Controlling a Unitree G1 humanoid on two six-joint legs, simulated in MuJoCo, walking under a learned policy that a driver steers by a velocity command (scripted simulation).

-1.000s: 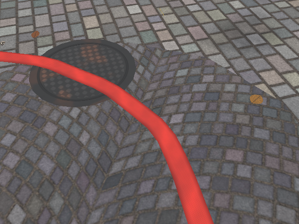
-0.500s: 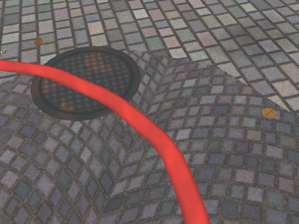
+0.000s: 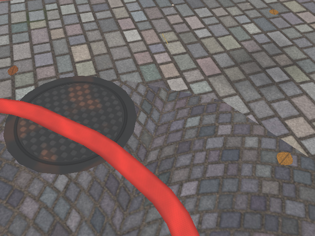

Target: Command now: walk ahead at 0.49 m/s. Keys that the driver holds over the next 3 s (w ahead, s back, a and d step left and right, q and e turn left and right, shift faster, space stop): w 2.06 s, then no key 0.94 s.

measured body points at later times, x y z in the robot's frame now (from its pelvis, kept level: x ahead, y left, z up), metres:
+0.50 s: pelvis +0.29 -0.05 +0.00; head +0.31 -0.06 +0.45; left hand +0.29 +0.20 -0.15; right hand +0.34 -0.30 -0.15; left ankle +0.28 +0.09 -0.66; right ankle +0.30 -0.11 -0.75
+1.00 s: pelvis +0.56 +0.01 -0.01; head +0.58 +0.02 +0.44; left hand +0.57 +0.25 -0.16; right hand +0.62 -0.24 -0.14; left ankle +0.60 +0.07 -0.75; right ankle +0.49 -0.12 -0.66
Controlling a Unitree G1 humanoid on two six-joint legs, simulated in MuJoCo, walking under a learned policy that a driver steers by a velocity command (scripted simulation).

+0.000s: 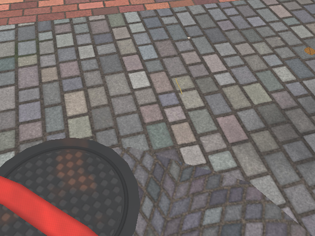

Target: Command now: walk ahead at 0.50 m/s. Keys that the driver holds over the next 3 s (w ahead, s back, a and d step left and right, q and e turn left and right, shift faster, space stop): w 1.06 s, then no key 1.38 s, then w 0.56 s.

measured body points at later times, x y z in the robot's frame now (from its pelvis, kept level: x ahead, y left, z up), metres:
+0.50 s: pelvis +0.27 -0.04 -0.01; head +0.30 -0.05 +0.44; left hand +0.40 +0.20 -0.14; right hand +0.22 -0.28 -0.16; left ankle +0.10 +0.06 -0.65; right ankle +0.34 -0.11 -0.74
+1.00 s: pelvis +0.53 -0.01 -0.02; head +0.57 +0.00 +0.43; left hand +0.44 +0.22 -0.17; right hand +0.73 -0.23 -0.13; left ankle +0.64 +0.07 -0.74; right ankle +0.35 -0.10 -0.72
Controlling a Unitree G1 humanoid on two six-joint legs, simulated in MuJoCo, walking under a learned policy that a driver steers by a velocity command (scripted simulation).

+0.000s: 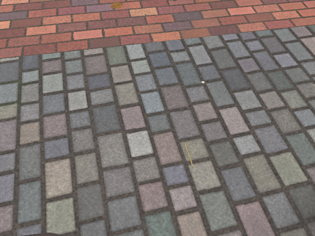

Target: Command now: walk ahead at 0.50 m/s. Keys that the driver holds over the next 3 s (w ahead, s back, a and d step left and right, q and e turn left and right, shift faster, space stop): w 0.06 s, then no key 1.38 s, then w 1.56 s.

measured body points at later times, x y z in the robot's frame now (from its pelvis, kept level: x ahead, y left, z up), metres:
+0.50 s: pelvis +0.18 +0.00 +0.01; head +0.20 -0.01 +0.46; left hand +0.27 +0.22 -0.13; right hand +0.17 -0.22 -0.15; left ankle +0.11 +0.08 -0.72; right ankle +0.26 -0.08 -0.72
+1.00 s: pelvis +0.21 +0.00 +0.02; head +0.21 +0.00 +0.47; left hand +0.21 +0.22 -0.14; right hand +0.18 -0.21 -0.14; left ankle +0.15 +0.10 -0.72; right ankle +0.26 -0.08 -0.72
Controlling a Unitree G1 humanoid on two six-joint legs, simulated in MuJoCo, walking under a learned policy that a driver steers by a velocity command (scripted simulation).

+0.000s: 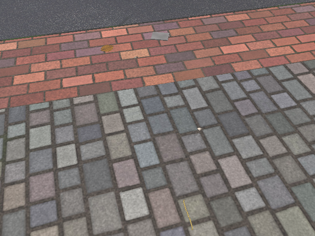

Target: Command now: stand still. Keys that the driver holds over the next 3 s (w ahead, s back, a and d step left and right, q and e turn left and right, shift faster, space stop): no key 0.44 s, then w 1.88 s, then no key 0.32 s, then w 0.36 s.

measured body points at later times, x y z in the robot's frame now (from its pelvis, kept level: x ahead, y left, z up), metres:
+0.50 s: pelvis +0.01 +0.01 +0.00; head +0.01 +0.01 +0.45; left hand -0.02 +0.22 -0.17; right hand -0.04 -0.19 -0.16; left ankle -0.06 +0.10 -0.74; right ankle +0.04 -0.09 -0.74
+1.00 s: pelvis +0.19 -0.06 +0.00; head +0.20 -0.07 +0.45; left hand +0.15 +0.18 -0.15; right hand +0.23 -0.29 -0.15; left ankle +0.18 +0.08 -0.66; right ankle +0.16 -0.12 -0.74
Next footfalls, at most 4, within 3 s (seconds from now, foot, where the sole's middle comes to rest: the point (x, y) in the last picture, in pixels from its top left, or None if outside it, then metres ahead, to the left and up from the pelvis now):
0.80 right None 0.20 -0.13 -0.78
1.30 left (155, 233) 0.54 0.05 -0.78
1.88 right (192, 169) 0.86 -0.13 -0.78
2.44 left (158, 123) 1.16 0.04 -0.78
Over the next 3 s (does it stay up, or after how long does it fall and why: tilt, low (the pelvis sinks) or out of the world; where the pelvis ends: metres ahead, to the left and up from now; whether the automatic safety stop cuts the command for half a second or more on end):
stays up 1.13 -0.06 0.00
